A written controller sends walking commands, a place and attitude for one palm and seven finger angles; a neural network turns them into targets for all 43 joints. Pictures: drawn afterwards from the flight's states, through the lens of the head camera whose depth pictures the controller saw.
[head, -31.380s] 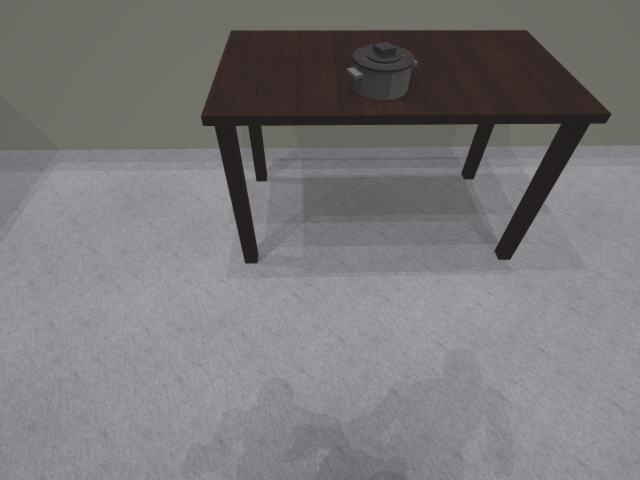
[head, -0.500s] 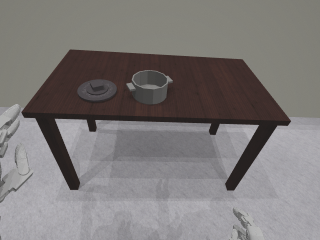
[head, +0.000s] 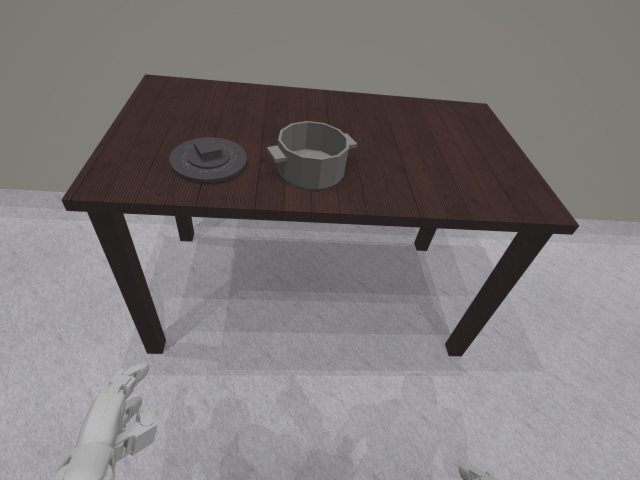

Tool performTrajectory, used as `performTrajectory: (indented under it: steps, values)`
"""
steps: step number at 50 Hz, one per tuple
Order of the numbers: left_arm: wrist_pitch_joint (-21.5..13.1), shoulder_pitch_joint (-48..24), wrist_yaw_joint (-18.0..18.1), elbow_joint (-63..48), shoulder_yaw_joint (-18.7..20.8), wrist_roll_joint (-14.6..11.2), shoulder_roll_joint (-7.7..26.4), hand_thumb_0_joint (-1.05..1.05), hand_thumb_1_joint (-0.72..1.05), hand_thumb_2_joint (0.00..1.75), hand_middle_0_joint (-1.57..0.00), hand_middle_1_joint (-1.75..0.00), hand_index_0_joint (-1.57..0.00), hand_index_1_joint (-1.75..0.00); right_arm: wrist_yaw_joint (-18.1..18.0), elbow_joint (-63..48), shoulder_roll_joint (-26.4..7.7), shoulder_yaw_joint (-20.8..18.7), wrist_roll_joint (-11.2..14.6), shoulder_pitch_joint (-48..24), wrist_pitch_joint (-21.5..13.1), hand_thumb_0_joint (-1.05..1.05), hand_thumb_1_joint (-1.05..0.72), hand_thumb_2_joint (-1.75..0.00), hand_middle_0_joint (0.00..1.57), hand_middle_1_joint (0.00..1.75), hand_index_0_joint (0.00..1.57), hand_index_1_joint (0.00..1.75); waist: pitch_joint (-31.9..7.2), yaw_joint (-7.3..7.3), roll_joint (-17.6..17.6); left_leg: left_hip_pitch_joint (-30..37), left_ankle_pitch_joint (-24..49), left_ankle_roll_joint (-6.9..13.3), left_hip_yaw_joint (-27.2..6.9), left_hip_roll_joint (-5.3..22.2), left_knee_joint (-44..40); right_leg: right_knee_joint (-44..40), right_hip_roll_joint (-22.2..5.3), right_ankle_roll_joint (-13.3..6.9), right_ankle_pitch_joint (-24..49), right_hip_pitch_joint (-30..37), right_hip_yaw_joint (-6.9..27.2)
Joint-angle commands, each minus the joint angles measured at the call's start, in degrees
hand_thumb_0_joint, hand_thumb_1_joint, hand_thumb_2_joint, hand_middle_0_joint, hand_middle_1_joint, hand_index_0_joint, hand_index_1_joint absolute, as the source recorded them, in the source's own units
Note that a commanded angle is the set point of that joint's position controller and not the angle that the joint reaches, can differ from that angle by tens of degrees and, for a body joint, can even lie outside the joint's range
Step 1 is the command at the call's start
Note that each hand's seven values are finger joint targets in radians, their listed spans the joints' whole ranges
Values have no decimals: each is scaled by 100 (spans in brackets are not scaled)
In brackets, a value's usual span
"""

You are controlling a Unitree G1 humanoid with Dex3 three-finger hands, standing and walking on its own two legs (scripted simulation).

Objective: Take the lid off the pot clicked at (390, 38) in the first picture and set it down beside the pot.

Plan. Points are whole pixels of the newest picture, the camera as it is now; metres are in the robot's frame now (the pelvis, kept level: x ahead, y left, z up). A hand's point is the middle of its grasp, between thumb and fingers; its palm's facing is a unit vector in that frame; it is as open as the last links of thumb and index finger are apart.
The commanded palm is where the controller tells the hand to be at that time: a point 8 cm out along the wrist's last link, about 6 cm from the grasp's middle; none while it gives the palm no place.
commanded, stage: stop stepping back and stand still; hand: left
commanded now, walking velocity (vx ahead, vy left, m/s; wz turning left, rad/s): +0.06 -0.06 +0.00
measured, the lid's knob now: (207, 149) +0.83 +0.25 -0.04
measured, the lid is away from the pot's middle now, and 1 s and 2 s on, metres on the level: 0.25 0.25 0.25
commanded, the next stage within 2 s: let the arm hang, fingers relaxed in 0.02 s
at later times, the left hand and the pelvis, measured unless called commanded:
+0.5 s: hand out of the picture +0.01 +0.14 -0.18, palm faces +0.04 -0.98 -0.17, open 7.4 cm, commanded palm none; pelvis +0.03 -0.03 +0.00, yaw +1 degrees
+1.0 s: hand out of the picture +0.06 +0.12 -0.18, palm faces +0.05 -0.98 -0.18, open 7.3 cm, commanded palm none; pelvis +0.05 -0.05 +0.00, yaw +1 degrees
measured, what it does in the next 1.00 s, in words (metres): steps on the spot: right foot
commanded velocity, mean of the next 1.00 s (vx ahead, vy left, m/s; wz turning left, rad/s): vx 0.00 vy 0.00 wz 0.00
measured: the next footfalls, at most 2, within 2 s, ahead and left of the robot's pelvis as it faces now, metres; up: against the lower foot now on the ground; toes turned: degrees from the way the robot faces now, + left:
right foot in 0.22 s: +0.05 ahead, -0.17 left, +0.00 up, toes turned +1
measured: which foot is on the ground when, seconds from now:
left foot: down 0.00-1.00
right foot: up 0.00-0.20, down 0.22-1.00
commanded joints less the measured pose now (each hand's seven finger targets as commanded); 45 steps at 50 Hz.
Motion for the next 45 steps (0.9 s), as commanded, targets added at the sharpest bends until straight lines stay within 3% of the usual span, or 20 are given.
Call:
performTrajectory:
  steps: [1, 5, 7, 8, 9, 10, 11, 12, 13, 15, 17, 18, 19, 20, 21, 22, 26, 29, 37, 45]
  values:
    - [-194, -148, -165, 689, -371, -12, 318, 0, 90, 90, -20, -30, -20, -30, -235, 28, -1291, -564, 5, 434, -62, 0, -90, -90, 20, 30, 20, 30, 100, 146, 1169, 879, -2312, 392, -2205, 1475, -1792, -859, -183, 61, 2, -661, -105]
    - [-206, 206, -144, 1761, -530, -100, 130, 0, 90, 90, -20, -30, -20, -30, -216, 507, -1328, -620, 4, 402, 29, 0, -90, -90, 20, 30, 20, 30, 52, 293, 1721, -136, -2645, 139, -1479, 1220, -1725, -2540, 120, -133, -430, 1339, -651]
    - [-202, 829, -106, 2221, -443, -112, 3, 0, 90, 90, -20, -30, -20, -30, -207, 657, -1217, -638, -2, 292, 120, 0, -90, -90, 20, 30, 20, 30, 113, 550, 1437, -732, -2999, -48, -1197, 1003, -1627, -3248, 360, -243, -118, 2397, -815]
    - [-213, 1102, -64, 2378, -401, -99, -65, 0, 90, 90, -20, -30, -20, -30, -200, 723, -1051, -636, -17, 363, 174, 0, -90, -90, 20, 30, 20, 30, 149, 572, 1433, -762, -3056, -138, -1043, 776, -1463, -3691, 377, -328, -272, 2614, -739]
    - [-222, 1287, -14, 2526, -402, -104, 76, 0, 90, 90, -20, -30, -20, -30, -183, 792, -839, -613, 11, 446, 232, 0, -90, -90, 20, 30, 20, 30, 252, 594, 1190, -871, -3026, -247, -840, 496, -1011, -4208, 96, -488, -749, 2670, -287]
    - [-243, 1340, 58, 2619, -369, -80, 289, 0, 90, 90, -20, -30, -20, -30, -173, 813, -540, -570, 55, 505, 282, 0, -90, -90, 20, 30, 20, 30, 528, 581, 419, -1207, -2665, -387, -531, 75, 8, -4886, -575, -819, -1630, 2385, 868]
    - [-277, 1108, 128, 2599, -360, -73, 455, 0, 90, 90, -20, -30, -20, -30, -150, 797, -299, -526, 96, 633, 309, 0, -90, -90, 20, 30, 20, 30, 701, 426, -422, -1047, -1828, -485, -109, -293, 1150, -5729, -1298, -1069, -2007, 1888, 1829]
    - [-368, 481, 158, 2583, -345, -98, 448, 0, 90, 90, -20, -30, -20, -30, -113, 992, -308, -545, 77, 923, 305, 0, -90, -90, 20, 30, 20, 30, 474, 235, -940, -849, -1600, -452, -102, -157, 2107, -5970, -1508, -1173, -2019, 1665, 1944]
    - [-420, 72, 187, 2588, -368, -139, 302, 0, 90, 90, -20, -30, -20, -30, -98, 1166, -439, -581, 75, 1155, 310, 0, -90, -90, 20, 30, 20, 30, 438, 67, -945, -723, -1388, -395, -278, -1, 2550, -5826, -1295, -1110, -1396, 1597, 1509]
    - [-467, -82, 218, 2776, -385, -122, 43, 0, 90, 90, -20, -30, -20, -30, -111, 1292, -397, -563, 127, 1247, 268, 0, -90, -90, 20, 30, 20, 30, 790, 3, -834, -398, -1444, -326, -275, 270, 2419, -5631, -1237, -1142, -803, 1189, 975]
    - [-446, -18, 226, 2943, -380, -103, -31, 0, 90, 90, -20, -30, -20, -30, -129, 1376, -180, -492, 144, 1307, 247, 0, -90, -90, 20, 30, 20, 30, 1057, -21, -508, 179, -1450, -305, -155, 356, 1271, -5468, -1066, -1091, -595, 942, 660]
    - [-435, 153, 218, 3069, -385, -136, -57, 0, 90, 90, -20, -30, -20, -30, -144, 1456, -117, -454, 143, 1426, 206, 0, -90, -90, 20, 30, 20, 30, 944, -15, -307, 559, -1115, -294, -155, 346, 249, -5138, -892, -957, -511, 1048, 535]
    - [-416, 480, 198, 3201, -423, -197, -161, 0, 90, 90, -20, -30, -20, -30, -173, 1527, -171, -434, 121, 1454, 154, 0, -90, -90, 20, 30, 20, 30, 774, 116, 252, 977, -759, -235, -451, 436, -581, -4545, -534, -790, -364, 1073, 337]
    - [-413, 800, 149, 3289, -487, -262, -323, 0, 90, 90, -20, -30, -20, -30, -238, 1515, -422, -455, 76, 1329, 113, 0, -90, -90, 20, 30, 20, 30, 725, 279, 955, 1212, -589, 14, -1354, 1047, -888, -3907, -112, -557, -20, 806, -17]
    - [-404, 933, 107, 3265, -526, -254, -426, 0, 90, 90, -20, -30, -20, -30, -302, 1421, -713, -514, 72, 1246, 116, 0, -90, -90, 20, 30, 20, 30, 708, 354, 1089, 1040, -1102, 282, -1936, 1597, -1197, -3597, 21, -408, -21, 860, -348]
    - [-389, 780, 89, 3317, -546, -233, -422, 0, 90, 90, -20, -30, -20, -30, -338, 1453, -749, -527, 70, 1114, 95, 0, -90, -90, 20, 30, 20, 30, 586, 369, 972, 778, -1334, 352, -2157, 1621, -1413, -3580, 80, -344, 90, 1141, -472]
    - [-432, 841, 148, 3610, -603, -233, -425, 0, 90, 90, -20, -30, -20, -30, -342, 1660, -365, -427, 164, 792, 15, 0, -90, -90, 20, 30, 20, 30, 629, 491, 487, 707, 438, 27, -957, 953, -885, -4101, -128, -379, 1269, 2022, -298]
    - [-473, 840, 216, 3694, -593, -232, -383, 0, 90, 90, -20, -30, -20, -30, -336, 1827, -260, -423, 199, 748, -2, 0, -90, -90, 20, 30, 20, 30, 303, 403, 23, 1207, 1372, -106, -528, 757, -432, -4136, -283, -401, 2012, 2229, -225]
    - [-457, 733, 264, 3738, -570, -217, -374, 0, 90, 90, -20, -30, -20, -30, -315, 1942, -168, -417, 177, 534, 101, 0, -90, -90, 20, 30, 20, 30, 703, 376, 142, 1131, 776, -174, -394, 645, -404, -4302, -354, -445, 1873, 2194, -123]
    - [-463, 637, 255, 3732, -549, -228, -327, 0, 90, 90, -20, -30, -20, -30, -321, 1945, -264, -403, 164, 456, 110, 0, -90, -90, 20, 30, 20, 30, 626, 368, 213, 1307, 923, -179, -396, 680, -409, -4319, -339, -460, 1986, 2290, -132]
